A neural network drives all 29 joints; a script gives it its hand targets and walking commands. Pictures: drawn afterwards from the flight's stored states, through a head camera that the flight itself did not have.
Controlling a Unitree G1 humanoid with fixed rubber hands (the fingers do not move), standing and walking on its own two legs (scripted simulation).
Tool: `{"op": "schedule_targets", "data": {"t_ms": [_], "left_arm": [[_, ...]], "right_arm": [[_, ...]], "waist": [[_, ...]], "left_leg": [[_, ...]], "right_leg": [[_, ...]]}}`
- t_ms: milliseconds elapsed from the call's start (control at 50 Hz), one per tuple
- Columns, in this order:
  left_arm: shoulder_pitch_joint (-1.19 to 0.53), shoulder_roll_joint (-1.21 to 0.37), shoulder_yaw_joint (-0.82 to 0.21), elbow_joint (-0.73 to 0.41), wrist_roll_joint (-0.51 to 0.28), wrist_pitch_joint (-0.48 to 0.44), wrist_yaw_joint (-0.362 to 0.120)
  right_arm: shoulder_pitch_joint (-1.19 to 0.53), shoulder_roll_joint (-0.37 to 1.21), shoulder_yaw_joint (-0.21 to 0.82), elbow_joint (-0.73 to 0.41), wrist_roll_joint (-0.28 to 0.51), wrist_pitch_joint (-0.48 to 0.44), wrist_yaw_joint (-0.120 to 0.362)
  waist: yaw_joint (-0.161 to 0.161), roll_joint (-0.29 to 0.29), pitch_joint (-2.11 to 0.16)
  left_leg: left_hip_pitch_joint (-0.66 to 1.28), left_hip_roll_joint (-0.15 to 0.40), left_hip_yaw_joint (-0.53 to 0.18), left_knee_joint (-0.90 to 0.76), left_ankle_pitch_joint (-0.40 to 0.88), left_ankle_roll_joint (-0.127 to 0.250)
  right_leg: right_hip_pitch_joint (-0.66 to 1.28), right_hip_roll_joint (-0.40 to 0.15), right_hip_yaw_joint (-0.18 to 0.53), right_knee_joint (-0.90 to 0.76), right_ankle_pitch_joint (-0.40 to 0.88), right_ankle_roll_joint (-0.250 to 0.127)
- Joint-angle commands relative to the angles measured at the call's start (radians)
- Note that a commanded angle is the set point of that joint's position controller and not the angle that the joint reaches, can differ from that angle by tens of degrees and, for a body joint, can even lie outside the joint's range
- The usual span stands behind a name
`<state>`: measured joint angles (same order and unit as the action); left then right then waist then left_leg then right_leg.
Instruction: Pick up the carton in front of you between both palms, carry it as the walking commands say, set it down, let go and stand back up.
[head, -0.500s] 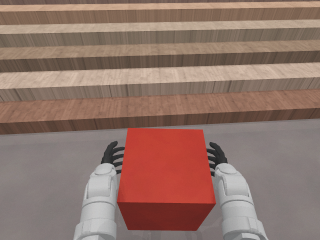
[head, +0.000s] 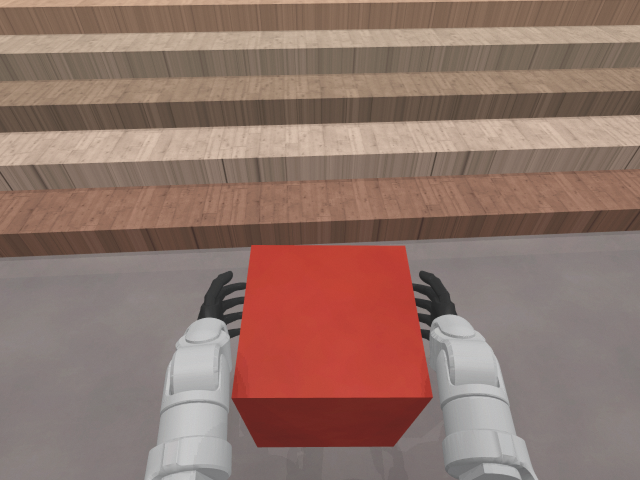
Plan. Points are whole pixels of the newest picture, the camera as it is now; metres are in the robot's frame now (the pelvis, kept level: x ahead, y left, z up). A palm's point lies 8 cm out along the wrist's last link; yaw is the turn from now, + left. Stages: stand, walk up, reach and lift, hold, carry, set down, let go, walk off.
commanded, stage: reach and lift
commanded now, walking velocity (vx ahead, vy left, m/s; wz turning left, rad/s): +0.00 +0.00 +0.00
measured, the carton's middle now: (327, 352) +0.30 +0.00 -0.03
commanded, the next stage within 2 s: hold in 0.36 s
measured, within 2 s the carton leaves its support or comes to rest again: neither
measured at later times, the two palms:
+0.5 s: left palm (209, 328) +0.29 +0.15 +0.05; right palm (443, 324) +0.29 -0.15 +0.05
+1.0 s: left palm (212, 322) +0.29 +0.15 +0.06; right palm (449, 326) +0.29 -0.15 +0.06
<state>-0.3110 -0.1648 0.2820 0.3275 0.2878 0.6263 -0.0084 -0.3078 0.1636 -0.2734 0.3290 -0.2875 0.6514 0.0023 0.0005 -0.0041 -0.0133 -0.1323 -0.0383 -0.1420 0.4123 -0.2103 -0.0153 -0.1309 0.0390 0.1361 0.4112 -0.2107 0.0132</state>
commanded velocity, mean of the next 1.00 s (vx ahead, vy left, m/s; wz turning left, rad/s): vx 0.00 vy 0.00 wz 0.00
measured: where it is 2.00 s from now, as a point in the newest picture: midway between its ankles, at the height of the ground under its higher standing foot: (313, 476)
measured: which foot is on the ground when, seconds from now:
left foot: down 0.00-1.00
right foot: down 0.00-1.00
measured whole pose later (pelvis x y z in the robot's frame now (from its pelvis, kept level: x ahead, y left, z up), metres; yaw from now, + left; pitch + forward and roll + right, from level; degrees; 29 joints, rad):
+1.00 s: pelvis -0.01 +0.00 +0.00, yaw -1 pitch -7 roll +0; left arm -0.35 -0.18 0.29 0.30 0.31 0.74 -0.01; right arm -0.33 0.16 -0.28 0.28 -0.31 0.76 0.02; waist 0.00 0.01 0.01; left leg -0.06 -0.04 -0.12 0.39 -0.20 -0.01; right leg -0.06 0.03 0.14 0.39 -0.20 0.02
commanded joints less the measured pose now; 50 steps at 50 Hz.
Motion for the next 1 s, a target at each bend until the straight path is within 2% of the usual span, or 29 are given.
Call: {"op": "schedule_targets", "data": {"t_ms": [0, 40, 60, 100, 140, 180, 200, 240, 260, 280, 300, 320, 340, 400, 420, 480, 580, 640, 740, 760, 780, 800, 820, 840, 860, 880, 900, 920, 980], "left_arm": [[-0.389, -0.954, -0.546, 0.038, -0.238, 0.014, -0.234], [-0.377, -0.936, -0.527, 0.063, -0.23, 0.025, -0.236], [-0.408, -0.943, -0.537, 0.037, -0.25, 0.018, -0.236], [-0.404, -0.968, -0.574, -0.006, -0.257, 0.022, -0.235], [-0.441, -0.941, -0.566, -0.033, -0.251, 0.019, -0.238], [-0.442, -0.945, -0.581, -0.057, -0.275, 0.022, -0.238], [-0.415, -0.896, -0.568, -0.043, -0.247, 0.031, -0.231], [-0.384, -0.939, -0.6, -0.108, -0.286, 0.03, -0.237], [-0.369, -0.927, -0.548, -0.031, -0.25, 0.04, -0.244], [-0.336, -0.937, -0.633, -0.145, -0.281, 0.037, -0.236], [-0.392, -0.921, -0.591, -0.092, -0.279, 0.044, -0.232], [-0.35, -0.923, -0.633, -0.091, -0.303, 0.044, -0.235], [-0.367, -0.93, -0.637, -0.125, -0.3, 0.04, -0.236], [-0.369, -0.954, -0.641, -0.172, -0.293, 0.061, -0.222], [-0.346, -0.953, -0.692, -0.189, -0.328, 0.075, -0.213], [-0.34, -0.915, -0.646, -0.197, -0.284, 0.101, -0.208], [-0.423, -0.912, -0.573, -0.055, -0.247, 0.115, -0.224], [-0.463, -0.921, -0.555, -0.005, -0.264, 0.1, -0.235], [-0.559, -0.938, -0.617, -0.103, -0.276, 0.091, -0.239], [-0.585, -0.979, -0.578, -0.059, -0.281, 0.091, -0.241], [-0.55, -0.975, -0.56, -0.033, -0.251, 0.106, -0.235], [-0.508, -0.963, -0.585, -0.065, -0.274, 0.111, -0.236], [-0.541, -0.963, -0.589, -0.027, -0.275, 0.113, -0.235], [-0.551, -0.955, -0.548, -0.011, -0.242, 0.105, -0.237], [-0.527, -0.965, -0.584, -0.033, -0.277, 0.114, -0.236], [-0.534, -0.925, -0.517, -0.009, -0.236, 0.109, -0.244], [-0.539, -0.943, -0.504, 0.036, -0.222, 0.115, -0.245], [-0.483, -0.956, -0.523, 0.034, -0.213, 0.11, -0.248], [-0.547, -0.955, -0.542, 0.003, -0.247, 0.093, -0.257]], "right_arm": [[-0.466, 0.89, 0.545, -0.018, 0.232, -0.015, 0.244], [-0.465, 0.9, 0.561, -0.033, 0.249, -0.018, 0.241], [-0.475, 0.897, 0.554, -0.053, 0.242, -0.021, 0.244], [-0.464, 0.913, 0.595, -0.084, 0.252, -0.015, 0.246], [-0.509, 0.939, 0.607, -0.113, 0.264, -0.01, 0.233], [-0.456, 0.917, 0.583, -0.094, 0.269, -0.002, 0.236], [-0.447, 0.925, 0.594, -0.068, 0.272, 0.01, 0.237], [-0.388, 0.923, 0.606, -0.134, 0.264, 0.013, 0.236], [-0.489, 0.914, 0.637, -0.164, 0.288, 0.008, 0.227], [-0.379, 0.949, 0.642, -0.181, 0.289, 0.016, 0.223], [-0.436, 0.903, 0.614, -0.136, 0.284, 0.018, 0.224], [-0.372, 0.927, 0.623, -0.16, 0.298, 0.02, 0.216], [-0.393, 0.907, 0.62, -0.164, 0.279, 0.032, 0.21], [-0.429, 0.907, 0.685, -0.213, 0.3, 0.037, 0.215], [-0.379, 0.899, 0.684, -0.222, 0.323, 0.052, 0.216], [-0.392, 0.867, 0.653, -0.208, 0.281, 0.076, 0.222], [-0.476, 0.836, 0.553, -0.112, 0.25, 0.07, 0.235], [-0.544, 0.876, 0.56, -0.1, 0.28, 0.066, 0.244], [-0.569, 0.929, 0.579, -0.097, 0.266, 0.06, 0.259], [-0.585, 0.893, 0.557, -0.073, 0.24, 0.063, 0.253], [-0.599, 0.873, 0.563, -0.081, 0.244, 0.06, 0.256], [-0.562, 0.881, 0.579, -0.105, 0.249, 0.063, 0.259], [-0.547, 0.887, 0.558, -0.065, 0.259, 0.063, 0.261], [-0.637, 0.896, 0.566, -0.074, 0.25, 0.06, 0.261], [-0.551, 0.889, 0.558, -0.07, 0.27, 0.066, 0.26], [-0.636, 0.889, 0.552, -0.081, 0.264, 0.064, 0.261], [-0.637, 0.89, 0.54, -0.054, 0.247, 0.068, 0.259], [-0.623, 0.914, 0.592, -0.095, 0.269, 0.06, 0.258], [-0.583, 0.932, 0.586, -0.077, 0.252, 0.059, 0.256]], "waist": [[0.002, 0.025, -0.191], [0.008, 0.0, -0.2], [-0.02, -0.018, -0.205], [0.013, 0.031, -0.203], [0.023, -0.046, -0.239], [-0.018, 0.028, -0.251], [0.026, -0.004, -0.232], [-0.016, -0.055, -0.267], [0.021, 0.001, -0.258], [-0.008, -0.052, -0.32], [0.007, -0.004, -0.297], [-0.015, 0.008, -0.257], [-0.026, -0.03, -0.266], [0.033, -0.004, -0.276], [-0.006, 0.0, -0.282], [0.022, 0.009, -0.211], [-0.013, 0.059, -0.093], [0.012, 0.007, -0.102], [-0.022, 0.005, -0.202], [-0.015, -0.009, -0.239], [-0.001, 0.041, -0.194], [-0.006, -0.003, -0.199], [-0.011, 0.023, -0.172], [0.014, 0.009, -0.18], [-0.025, 0.038, -0.15], [0.032, 0.005, -0.181], [-0.001, 0.026, -0.143], [0.031, 0.007, -0.161], [0.001, -0.044, -0.22]], "left_leg": [[0.044, -0.063, 0.069, -0.083, 0.205, -0.002], [0.054, -0.059, 0.073, -0.068, 0.228, -0.006], [0.077, -0.066, 0.075, -0.072, 0.215, -0.007], [0.072, -0.064, 0.066, -0.08, 0.184, 0.003], [0.087, -0.069, 0.069, -0.055, 0.261, 0.016], [0.09, -0.075, 0.077, -0.053, 0.274, -0.006], [0.114, -0.07, 0.081, -0.071, 0.239, 0.013], [0.137, -0.066, 0.062, -0.062, 0.295, 0.004], [0.078, -0.076, 0.072, -0.066, 0.279, 0.007], [0.121, -0.069, 0.069, -0.058, 0.353, -0.003], [0.139, -0.071, 0.075, -0.066, 0.343, -0.002], [0.124, -0.074, 0.067, -0.077, 0.326, -0.001], [0.138, -0.067, 0.065, -0.07, 0.335, -0.002], [0.149, -0.076, 0.05, -0.084, 0.357, -0.003], [0.172, -0.067, 0.051, -0.095, 0.364, -0.014], [0.149, -0.064, 0.048, -0.11, 0.259, -0.005], [0.049, -0.057, 0.08, -0.129, 0.026, -0.015], [0.005, -0.045, 0.082, -0.126, -0.024, 0.01], [0.106, -0.053, 0.078, -0.09, 0.092, 0.004], [0.139, -0.041, 0.065, -0.085, 0.07, -0.004], [0.117, -0.046, 0.076, -0.092, 0.057, -0.013], [0.105, -0.048, 0.067, -0.111, 0.058, -0.013], [0.098, -0.05, 0.069, -0.113, 0.085, -0.011], [0.068, -0.055, 0.071, -0.107, 0.039, -0.002], [0.093, -0.044, 0.073, -0.105, 0.039, -0.003], [0.069, -0.046, 0.088, -0.108, 0.038, -0.005], [0.091, -0.059, 0.102, -0.087, 0.013, -0.001], [0.075, -0.054, 0.084, -0.113, 0.017, 0.009], [0.144, -0.064, 0.088, -0.086, 0.077, 0.009]], "right_leg": [[0.085, 0.057, -0.064, -0.063, 0.206, 0.009], [0.122, 0.059, -0.065, -0.077, 0.216, 0.002], [0.116, 0.065, -0.067, -0.081, 0.21, 0.006], [0.122, 0.067, -0.063, -0.063, 0.2, 0.001], [0.121, 0.062, -0.068, -0.067, 0.266, 0.012], [0.148, 0.053, -0.055, -0.057, 0.313, 0.009], [0.108, 0.05, -0.056, -0.055, 0.311, 0.023], [0.111, 0.059, -0.061, -0.077, 0.29, 0.009], [0.147, 0.044, -0.05, -0.071, 0.322, 0.015], [0.192, 0.058, -0.042, -0.065, 0.377, 0.016], [0.15, 0.057, -0.048, -0.069, 0.361, 0.014], [0.16, 0.059, -0.045, -0.071, 0.387, 0.015], [0.145, 0.071, -0.053, -0.086, 0.322, 0.015], [0.142, 0.06, -0.044, -0.086, 0.344, 0.009], [0.159, 0.061, -0.042, -0.097, 0.368, 0.011], [0.13, 0.062, -0.056, -0.102, 0.24, 0.002], [0.096, 0.053, -0.064, -0.121, 0.044, -0.019], [0.116, 0.065, -0.077, -0.083, 0.021, -0.007], [0.085, 0.064, -0.069, -0.08, 0.095, 0.0], [0.059, 0.062, -0.082, -0.09, 0.041, -0.015], [0.07, 0.06, -0.086, -0.073, 0.034, -0.022], [0.092, 0.066, -0.083, -0.092, 0.047, -0.012], [0.085, 0.064, -0.073, -0.089, 0.082, -0.016], [0.109, 0.063, -0.073, -0.08, 0.056, -0.01], [0.079, 0.048, -0.073, -0.09, 0.042, -0.019], [0.107, 0.063, -0.099, -0.094, 0.018, -0.007], [0.061, 0.044, -0.075, -0.106, -0.007, -0.012], [0.083, 0.064, -0.079, -0.102, 0.012, -0.003], [0.067, 0.041, -0.06, -0.113, 0.06, -0.001]]}}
